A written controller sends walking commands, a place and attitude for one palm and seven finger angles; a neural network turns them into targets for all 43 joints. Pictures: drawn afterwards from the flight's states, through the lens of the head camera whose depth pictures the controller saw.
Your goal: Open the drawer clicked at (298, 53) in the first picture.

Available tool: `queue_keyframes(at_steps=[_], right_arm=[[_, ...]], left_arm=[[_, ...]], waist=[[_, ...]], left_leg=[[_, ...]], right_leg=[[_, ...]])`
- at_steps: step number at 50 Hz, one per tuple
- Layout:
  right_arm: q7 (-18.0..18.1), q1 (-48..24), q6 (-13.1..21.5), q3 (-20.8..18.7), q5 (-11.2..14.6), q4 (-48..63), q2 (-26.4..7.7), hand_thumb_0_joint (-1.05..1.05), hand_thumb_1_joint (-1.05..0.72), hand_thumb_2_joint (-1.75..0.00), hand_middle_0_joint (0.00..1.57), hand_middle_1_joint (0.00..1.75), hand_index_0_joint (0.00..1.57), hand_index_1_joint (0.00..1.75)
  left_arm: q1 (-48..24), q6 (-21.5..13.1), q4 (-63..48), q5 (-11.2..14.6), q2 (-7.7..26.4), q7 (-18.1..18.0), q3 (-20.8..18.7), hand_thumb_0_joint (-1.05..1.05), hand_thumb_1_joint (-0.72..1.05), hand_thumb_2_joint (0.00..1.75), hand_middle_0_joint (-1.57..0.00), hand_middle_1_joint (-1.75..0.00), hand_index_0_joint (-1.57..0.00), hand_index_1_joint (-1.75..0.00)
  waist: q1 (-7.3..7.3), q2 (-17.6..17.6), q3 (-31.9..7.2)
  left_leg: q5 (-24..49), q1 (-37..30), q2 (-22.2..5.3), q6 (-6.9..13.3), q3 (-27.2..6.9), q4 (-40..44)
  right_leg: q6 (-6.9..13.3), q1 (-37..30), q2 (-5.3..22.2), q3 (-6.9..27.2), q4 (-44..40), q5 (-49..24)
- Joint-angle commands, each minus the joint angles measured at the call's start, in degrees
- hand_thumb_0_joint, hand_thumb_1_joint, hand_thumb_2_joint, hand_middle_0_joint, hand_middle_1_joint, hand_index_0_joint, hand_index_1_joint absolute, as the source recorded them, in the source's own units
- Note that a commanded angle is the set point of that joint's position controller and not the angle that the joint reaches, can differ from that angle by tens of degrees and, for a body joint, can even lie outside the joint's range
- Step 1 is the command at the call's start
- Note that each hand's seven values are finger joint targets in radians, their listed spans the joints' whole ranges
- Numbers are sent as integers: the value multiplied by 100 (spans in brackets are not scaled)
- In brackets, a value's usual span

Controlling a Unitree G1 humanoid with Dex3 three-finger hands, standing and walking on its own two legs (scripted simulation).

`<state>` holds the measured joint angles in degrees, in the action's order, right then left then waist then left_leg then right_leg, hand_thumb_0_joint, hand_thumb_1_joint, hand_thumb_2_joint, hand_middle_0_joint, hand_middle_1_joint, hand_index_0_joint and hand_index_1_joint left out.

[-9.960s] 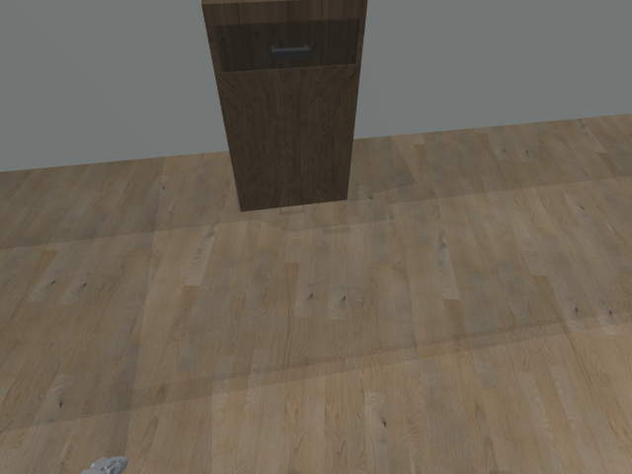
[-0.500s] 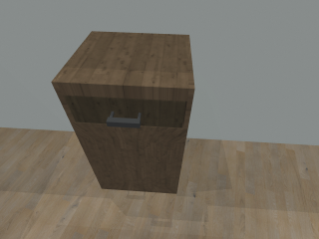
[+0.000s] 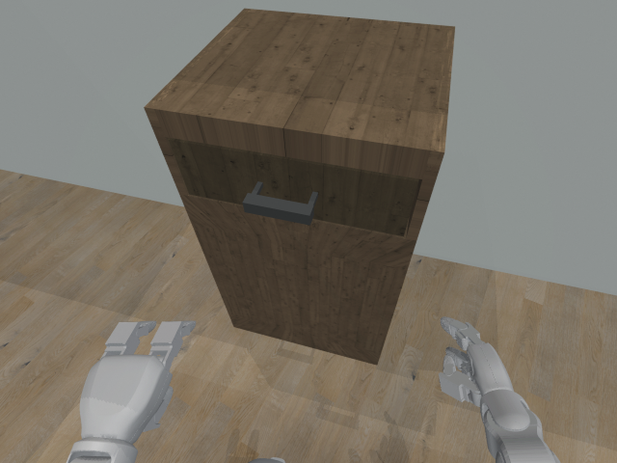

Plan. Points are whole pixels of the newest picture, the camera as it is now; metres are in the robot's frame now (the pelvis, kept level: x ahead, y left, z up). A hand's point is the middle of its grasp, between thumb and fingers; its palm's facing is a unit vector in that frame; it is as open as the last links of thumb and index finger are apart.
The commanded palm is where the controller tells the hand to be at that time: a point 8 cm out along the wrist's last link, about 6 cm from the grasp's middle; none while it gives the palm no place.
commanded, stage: raise the hand with hooked fingers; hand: left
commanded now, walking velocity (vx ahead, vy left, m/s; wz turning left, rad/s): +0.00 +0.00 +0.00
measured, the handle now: (282, 200) +0.53 +0.15 +0.00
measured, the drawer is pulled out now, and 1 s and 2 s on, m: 0.00 0.00 0.00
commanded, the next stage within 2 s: move the hooked fingers above the handle in 1.28 s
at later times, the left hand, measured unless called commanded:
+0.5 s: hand (169, 288) +0.29 +0.24 +0.07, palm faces +0.04 -0.11 -0.99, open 12.6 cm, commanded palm +0.27 +0.24 +0.13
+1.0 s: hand (140, 234) +0.32 +0.27 +0.13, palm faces -0.02 -0.08 -1.00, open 13.8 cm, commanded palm +0.30 +0.27 +0.18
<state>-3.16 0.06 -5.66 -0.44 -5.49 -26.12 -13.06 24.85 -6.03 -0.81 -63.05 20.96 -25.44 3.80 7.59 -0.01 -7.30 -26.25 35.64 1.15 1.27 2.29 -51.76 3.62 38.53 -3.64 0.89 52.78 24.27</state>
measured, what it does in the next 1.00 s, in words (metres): stands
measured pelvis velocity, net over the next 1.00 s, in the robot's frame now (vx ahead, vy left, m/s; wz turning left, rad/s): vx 0.02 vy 0.03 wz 0.01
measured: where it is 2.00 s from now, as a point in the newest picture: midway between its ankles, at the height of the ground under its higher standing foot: outside the picture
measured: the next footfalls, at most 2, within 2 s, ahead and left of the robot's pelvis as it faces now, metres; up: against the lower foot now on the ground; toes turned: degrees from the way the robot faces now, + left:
none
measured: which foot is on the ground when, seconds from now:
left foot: down 0.00-1.00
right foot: down 0.00-1.00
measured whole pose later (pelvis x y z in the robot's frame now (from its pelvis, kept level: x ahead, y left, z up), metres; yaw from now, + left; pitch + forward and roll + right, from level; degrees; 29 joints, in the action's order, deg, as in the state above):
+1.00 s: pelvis +0.02 +0.03 +0.05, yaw +0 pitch +3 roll +0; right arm -0.8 7.8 -10.1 0.2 0.2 -32.9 -12.5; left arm -5.2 -6.0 5.6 -52.3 29.4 -0.7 1.4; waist 4.2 3.8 -1.6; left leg -16.6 14.8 2.8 3.2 1.4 -28.1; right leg 1.1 16.9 -2.0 1.8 28.1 14.5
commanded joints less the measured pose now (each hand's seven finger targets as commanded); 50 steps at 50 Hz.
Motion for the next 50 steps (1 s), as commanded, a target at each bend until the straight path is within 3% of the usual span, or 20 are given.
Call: queue_keyframes(at_steps=[1, 2, 3, 7, 14, 16, 19, 23, 27, 31, 33, 36, 38, 41, 44, 47, 50], right_arm=[[35, -15, 134, -193, 35, 718, -573, 0, -90, -90, 20, 30, 20, 30], [54, -70, 111, -154, 90, 680, -553, 0, -90, -90, 20, 30, 20, 30], [56, -86, 73, -95, 142, 635, -514, 0, -90, -90, 20, 30, 20, 30], [120, -29, 159, -18, 251, 646, -516, 0, -90, -90, 20, 30, 20, 30], [152, 177, 228, -196, 231, 357, -537, 0, -90, -90, 20, 30, 20, 30], [156, 194, 229, -262, 248, 286, -571, 0, -90, -90, 20, 30, 20, 30], [169, 208, 208, -328, 276, 217, -624, 0, -90, -90, 20, 30, 20, 30], [203, 127, 170, -354, 377, 201, -654, 0, -90, -90, 20, 30, 20, 30], [246, 33, 98, -330, 442, 174, -672, 0, -90, -90, 20, 30, 20, 30], [279, 39, 30, -279, 515, 154, -634, 0, -90, -90, 20, 30, 20, 30], [287, 65, -16, -270, 519, 158, -612, 0, -90, -90, 20, 30, 20, 30], [290, 82, -68, -234, 538, 145, -622, 0, -90, -90, 20, 30, 20, 30], [292, 107, -117, -212, 548, 139, -624, 0, -90, -90, 20, 30, 20, 30], [308, 145, -177, -193, 571, 135, -640, 0, -90, -90, 20, 30, 20, 30], [309, 213, -206, -199, 568, 119, -668, 0, -90, -90, 20, 30, 20, 30], [277, 307, -202, -226, 581, 170, -678, 0, -90, -90, 20, 30, 20, 30], [236, 377, -227, -250, 563, 177, -716, 0, -90, -90, 20, 30, 20, 30]], left_arm=[[-985, -182, -1573, 294, 492, -3, -183, 0, 15, 58, -25, -78, -25, -78], [-768, -119, -1374, 365, 538, 98, -272, 0, 13, 57, -25, -80, -25, -80], [-704, -51, -1114, 394, 632, 205, -320, 0, 11, 56, -26, -81, -26, -81], [-277, 36, -1205, 391, 1246, 300, -968, 0, 1, 52, -26, -87, -26, -87], [-803, -80, -1518, 618, 1230, 269, -1130, 0, -15, 45, -27, -98, -27, -98], [-951, -113, -1512, 689, 1163, 311, -1036, 0, -20, 43, -28, -100, -28, -100], [-1194, -65, -1457, 733, 1192, 404, -1014, 0, -27, 40, -28, -105, -28, -105], [-1485, 74, -1295, 783, 1248, 623, -904, 0, -36, 36, -29, -111, -29, -111], [-2250, 213, -1152, 728, 1545, 858, -1012, 0, -45, 32, -30, -117, -30, -117], [-2915, 303, -943, 766, 1603, 1128, -898, 0, -50, 30, -30, -120, -30, -120], [-3220, 315, -976, 774, 1638, 1265, -856, 0, -50, 30, -30, -120, -30, -120], [-3578, 309, -787, 835, 1749, 1524, -870, 0, -50, 30, -30, -120, -30, -120], [-3794, 300, -696, 888, 1773, 1701, -826, 0, -50, 30, -30, -120, -30, -120], [-4237, 249, -441, 945, 1831, 1961, -776, 0, -50, 30, -30, -120, -30, -120], [-4685, 81, -546, 1010, 2033, 2152, -865, 0, -50, 30, -30, -120, -30, -120], [-4046, -84, -226, 1160, 1931, 2308, -944, 0, -50, 30, -30, -120, -30, -120], [-4004, -266, -367, 1237, 1862, 2344, -912, 0, -50, 30, -30, -120, -30, -120]], waist=[[-627, -179, -1122], [-577, -251, -988], [-534, -579, -863], [-182, -435, -1198], [-337, -105, -1400], [-409, -40, -1327], [-397, -86, -1348], [-374, -81, -1152], [-350, 24, -1039], [-380, 163, -836], [-382, 348, -850], [-394, 153, -834], [-415, 268, -750], [-454, 154, -596], [-456, 270, -798], [-363, 173, -720], [-365, 51, -623]], left_leg=[[1619, -1036, 170, 119, -446, 448], [1720, -994, 200, 130, -469, 546], [1446, -785, 171, 99, -459, 734], [2148, -801, 200, 47, -355, 1038], [2737, -1247, 139, 78, -301, 1355], [2800, -1415, 122, 82, -287, 1410], [2960, -1570, 91, 87, -284, 1539], [2948, -1725, 55, 84, -255, 1732], [2807, -1915, 48, 92, -217, 1943], [2804, -2120, 15, 71, -196, 2177], [3022, -2317, -14, 60, -211, 2246], [3109, -2392, -29, 45, -200, 2357], [3150, -2459, -39, 31, -196, 2426], [2940, -2441, -51, 31, -181, 2530], [2995, -2608, -60, 27, -224, 2581], [3117, -2538, -70, 7, -254, 2627], [3039, -2442, -96, -9, -253, 2659]], right_leg=[[72, -525, 108, 1036, -1148, -1589], [50, -742, 90, 1031, -1195, -1843], [7, -940, 118, 971, -1240, -1729], [-1, -2035, 154, 1097, -1257, -3005], [-68, -2461, 297, 952, -1459, -3741], [-78, -2353, 302, 883, -1549, -3665], [-82, -2395, 298, 761, -1620, -3550], [-79, -2507, 295, 666, -1788, -3360], [-68, -2519, 271, 623, -2018, -3015], [-58, -2547, 263, 495, -2220, -2756], [-40, -2611, 256, 419, -2262, -2737], [-66, -2710, 252, 368, -2393, -2793], [-60, -2737, 248, 328, -2464, -2755], [-76, -2676, 254, 207, -2599, -2505], [-62, -2751, 245, 175, -2661, -2404], [-63, -2806, 222, 120, -2694, -2435], [-69, -2720, 230, 76, -2714, -2315]])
